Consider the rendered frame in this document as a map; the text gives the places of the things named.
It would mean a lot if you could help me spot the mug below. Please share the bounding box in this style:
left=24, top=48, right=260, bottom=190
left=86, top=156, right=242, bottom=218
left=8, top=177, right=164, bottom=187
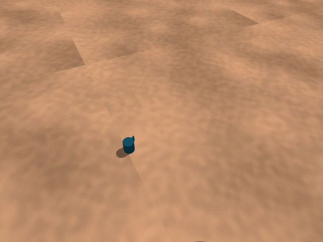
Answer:
left=123, top=136, right=135, bottom=154

